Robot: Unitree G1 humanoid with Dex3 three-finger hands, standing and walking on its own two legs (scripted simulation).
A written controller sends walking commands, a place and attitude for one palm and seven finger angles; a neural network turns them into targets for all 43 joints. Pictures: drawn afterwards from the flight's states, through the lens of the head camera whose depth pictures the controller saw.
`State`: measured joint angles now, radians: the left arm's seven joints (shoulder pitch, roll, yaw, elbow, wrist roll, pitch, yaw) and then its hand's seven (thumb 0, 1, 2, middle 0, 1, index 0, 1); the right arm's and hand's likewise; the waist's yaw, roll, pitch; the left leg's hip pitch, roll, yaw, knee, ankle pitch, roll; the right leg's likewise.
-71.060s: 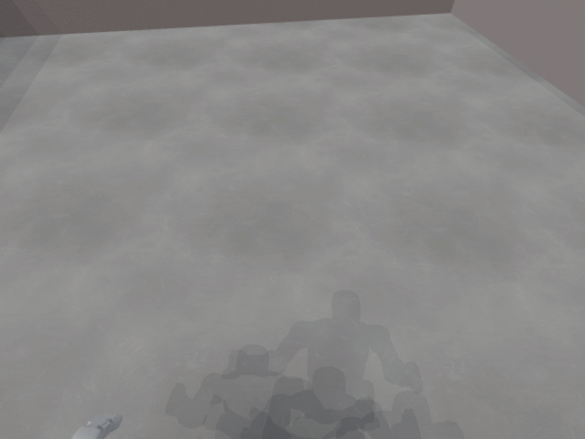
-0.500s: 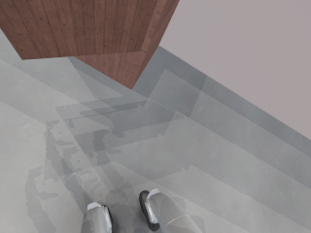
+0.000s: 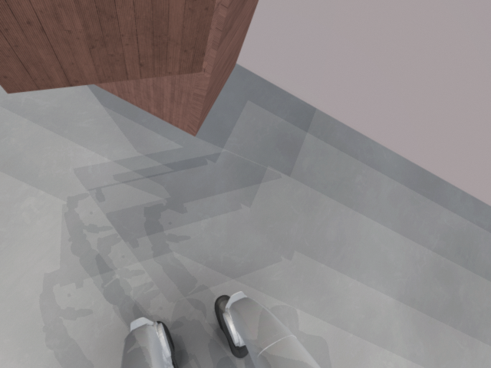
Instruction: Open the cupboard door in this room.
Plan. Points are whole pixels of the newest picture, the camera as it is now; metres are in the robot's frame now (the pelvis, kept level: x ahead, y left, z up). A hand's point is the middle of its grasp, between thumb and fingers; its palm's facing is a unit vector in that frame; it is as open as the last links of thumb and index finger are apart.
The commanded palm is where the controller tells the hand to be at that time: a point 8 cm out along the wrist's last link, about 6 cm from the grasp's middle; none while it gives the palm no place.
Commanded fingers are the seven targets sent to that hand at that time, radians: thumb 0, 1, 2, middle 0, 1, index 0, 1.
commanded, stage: move the hooked fingers beside the handle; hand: left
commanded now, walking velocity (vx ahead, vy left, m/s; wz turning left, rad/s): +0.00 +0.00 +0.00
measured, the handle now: out of the picture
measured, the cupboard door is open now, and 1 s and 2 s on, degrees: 42 42 42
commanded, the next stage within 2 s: none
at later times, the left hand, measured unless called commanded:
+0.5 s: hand out of the picture +0.63 +0.28 +0.15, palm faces +0.04 -1.00 +0.01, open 14.0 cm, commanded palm +0.68 +0.28 +0.14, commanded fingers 0.00 -0.50 0.30 -0.30 -1.20 -0.30 -1.20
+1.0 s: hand out of the picture +0.65 +0.28 +0.14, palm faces +0.06 -1.00 +0.00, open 14.0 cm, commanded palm +0.69 +0.27 +0.14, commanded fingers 0.00 -0.50 0.30 -0.30 -1.20 -0.30 -1.20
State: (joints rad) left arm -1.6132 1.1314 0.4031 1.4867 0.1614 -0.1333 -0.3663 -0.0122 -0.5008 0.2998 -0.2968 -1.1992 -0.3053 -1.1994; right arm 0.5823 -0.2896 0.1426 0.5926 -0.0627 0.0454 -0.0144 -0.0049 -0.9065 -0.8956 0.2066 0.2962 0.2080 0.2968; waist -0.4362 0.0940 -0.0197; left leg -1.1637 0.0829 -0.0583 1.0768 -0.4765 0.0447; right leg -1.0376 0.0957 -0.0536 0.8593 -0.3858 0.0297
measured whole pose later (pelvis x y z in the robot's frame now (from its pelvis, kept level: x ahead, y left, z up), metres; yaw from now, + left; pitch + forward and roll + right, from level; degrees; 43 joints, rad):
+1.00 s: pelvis +0.01 +0.01 +0.00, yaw +0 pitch +33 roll -11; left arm -1.65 1.14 0.38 1.49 0.16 -0.11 -0.37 -0.01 -0.50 0.30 -0.30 -1.20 -0.30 -1.20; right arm 0.62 -0.27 0.15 0.60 -0.07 0.04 -0.01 -0.01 -0.91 -0.90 0.21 0.30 0.21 0.30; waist -0.44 0.10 -0.02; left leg -1.18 0.07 -0.07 1.08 -0.49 0.06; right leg -1.03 0.09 -0.06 0.83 -0.39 0.04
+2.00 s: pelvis +0.01 +0.01 +0.00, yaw +1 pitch +33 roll -11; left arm -1.64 1.11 0.35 1.47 0.11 -0.10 -0.41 -0.01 -0.50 0.30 -0.30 -1.20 -0.30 -1.20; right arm 0.59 -0.28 0.14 0.62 -0.05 0.01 -0.02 0.00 -0.91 -0.90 0.21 0.30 0.21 0.30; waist -0.42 0.10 -0.03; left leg -1.17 0.07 -0.08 1.07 -0.48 0.05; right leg -1.02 0.09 -0.07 0.83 -0.39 0.04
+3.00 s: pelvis +0.00 +0.00 +0.00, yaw +0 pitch +32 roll -10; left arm -1.66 1.06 0.37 1.51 0.16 -0.12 -0.28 -0.01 -0.50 0.30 -0.30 -1.20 -0.30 -1.20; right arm 0.62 -0.28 0.14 0.60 -0.08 0.01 0.02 -0.01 -0.91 -0.90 0.21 0.30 0.21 0.30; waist -0.45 0.11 -0.02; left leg -1.18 0.07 -0.07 1.09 -0.48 0.05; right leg -1.05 0.09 -0.06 0.87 -0.39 0.04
